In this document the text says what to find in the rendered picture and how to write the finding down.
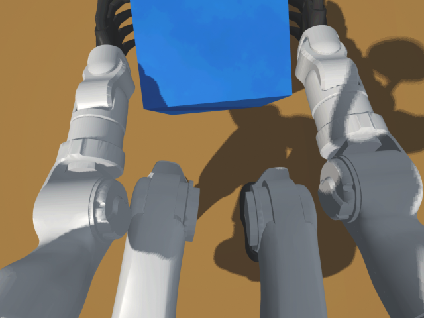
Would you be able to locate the robot right hand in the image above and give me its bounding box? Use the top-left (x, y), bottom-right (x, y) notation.
top-left (288, 0), bottom-right (327, 41)

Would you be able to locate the robot right upper arm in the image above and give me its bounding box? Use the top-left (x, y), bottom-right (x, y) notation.
top-left (318, 150), bottom-right (424, 318)

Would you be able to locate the right robot shin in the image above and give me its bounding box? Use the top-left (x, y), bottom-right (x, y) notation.
top-left (251, 167), bottom-right (317, 253)

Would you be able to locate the robot left upper arm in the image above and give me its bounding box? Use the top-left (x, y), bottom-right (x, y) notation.
top-left (0, 176), bottom-right (132, 318)

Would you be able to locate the robot left hand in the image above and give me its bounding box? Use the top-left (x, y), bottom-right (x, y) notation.
top-left (95, 0), bottom-right (136, 56)

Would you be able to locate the robot right forearm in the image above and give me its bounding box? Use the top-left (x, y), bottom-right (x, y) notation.
top-left (295, 25), bottom-right (423, 201)

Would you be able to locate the carton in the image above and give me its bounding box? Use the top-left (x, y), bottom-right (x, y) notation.
top-left (130, 0), bottom-right (292, 115)

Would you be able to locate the left robot thigh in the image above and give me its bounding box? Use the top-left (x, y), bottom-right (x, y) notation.
top-left (111, 172), bottom-right (200, 318)

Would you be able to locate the robot left forearm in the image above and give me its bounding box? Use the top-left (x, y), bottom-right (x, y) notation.
top-left (33, 44), bottom-right (135, 231)

